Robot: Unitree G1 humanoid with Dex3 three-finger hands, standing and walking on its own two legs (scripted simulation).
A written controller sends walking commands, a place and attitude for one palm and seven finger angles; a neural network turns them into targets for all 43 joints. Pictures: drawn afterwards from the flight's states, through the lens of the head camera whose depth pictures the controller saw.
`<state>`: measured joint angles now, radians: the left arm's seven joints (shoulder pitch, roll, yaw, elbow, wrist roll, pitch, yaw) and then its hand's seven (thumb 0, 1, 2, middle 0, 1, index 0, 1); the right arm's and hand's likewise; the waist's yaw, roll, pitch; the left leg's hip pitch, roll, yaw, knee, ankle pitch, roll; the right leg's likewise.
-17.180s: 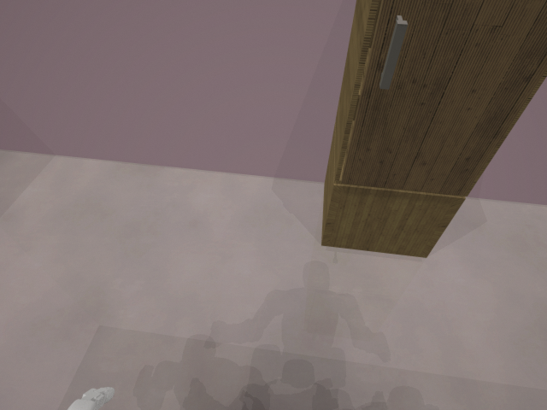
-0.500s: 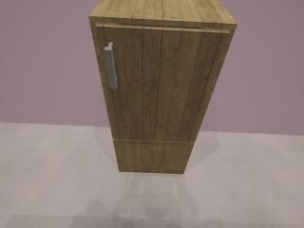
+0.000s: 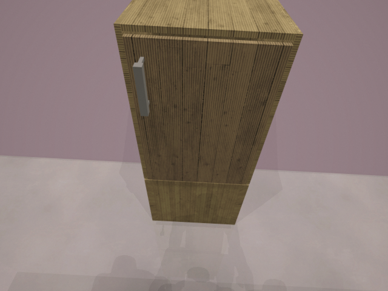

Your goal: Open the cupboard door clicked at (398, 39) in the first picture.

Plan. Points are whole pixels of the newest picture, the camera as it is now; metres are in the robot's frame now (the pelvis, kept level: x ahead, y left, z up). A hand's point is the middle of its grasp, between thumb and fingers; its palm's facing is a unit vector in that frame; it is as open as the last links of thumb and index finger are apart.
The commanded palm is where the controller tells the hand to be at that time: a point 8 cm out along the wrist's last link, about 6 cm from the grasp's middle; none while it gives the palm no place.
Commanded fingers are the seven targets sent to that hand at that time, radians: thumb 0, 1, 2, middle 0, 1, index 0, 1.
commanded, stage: shuffle to correct the standing spot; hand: left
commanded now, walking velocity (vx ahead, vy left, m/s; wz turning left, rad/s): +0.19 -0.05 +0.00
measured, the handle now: (143, 87) +0.58 +0.19 +0.12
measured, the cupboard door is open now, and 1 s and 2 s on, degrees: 0 0 0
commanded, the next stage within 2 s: come to a stop and stand still in 0.10 s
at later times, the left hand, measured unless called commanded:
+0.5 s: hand out of the picture +0.13 +0.19 -0.17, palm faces -0.03 -0.98 -0.22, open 7.3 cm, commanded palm none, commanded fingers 0.00 0.90 0.90 -0.20 -0.30 -0.20 -0.30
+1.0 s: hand out of the picture +0.08 +0.20 -0.18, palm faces +0.06 -0.98 -0.16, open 7.3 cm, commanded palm none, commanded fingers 0.00 0.90 0.90 -0.20 -0.30 -0.20 -0.30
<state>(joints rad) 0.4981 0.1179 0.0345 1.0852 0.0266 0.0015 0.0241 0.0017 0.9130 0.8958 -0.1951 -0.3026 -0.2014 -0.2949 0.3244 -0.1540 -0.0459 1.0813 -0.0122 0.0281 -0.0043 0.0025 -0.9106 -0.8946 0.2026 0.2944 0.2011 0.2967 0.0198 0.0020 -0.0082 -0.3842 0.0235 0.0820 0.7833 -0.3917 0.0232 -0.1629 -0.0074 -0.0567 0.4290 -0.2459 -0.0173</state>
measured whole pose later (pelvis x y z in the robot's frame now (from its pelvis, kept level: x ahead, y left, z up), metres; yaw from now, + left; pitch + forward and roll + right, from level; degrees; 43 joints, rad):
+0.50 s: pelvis +0.06 +0.00 +0.00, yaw -2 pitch +0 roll +0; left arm 0.21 0.18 0.06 1.00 0.03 0.03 0.03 0.01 0.94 0.90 -0.19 -0.30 -0.20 -0.29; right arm 0.38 -0.06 -0.03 1.10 -0.02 -0.02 -0.04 0.00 -0.91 -0.89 0.20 0.29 0.20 0.30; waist -0.04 -0.01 0.06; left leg -0.16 0.04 0.17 0.45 -0.28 0.03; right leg -0.39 -0.06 -0.07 0.66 -0.26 0.02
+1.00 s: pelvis +0.02 +0.02 +0.00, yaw -1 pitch -2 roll -1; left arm 0.23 0.18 0.06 1.01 0.03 0.05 0.02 0.00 0.92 0.90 -0.20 -0.30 -0.20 -0.30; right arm 0.26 -0.15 -0.04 1.01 -0.03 0.01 -0.02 0.00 -0.91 -0.89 0.20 0.29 0.20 0.30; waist 0.01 -0.04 0.01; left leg -0.18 0.00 0.07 0.52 -0.31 0.04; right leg -0.37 -0.05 -0.06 0.66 -0.34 0.02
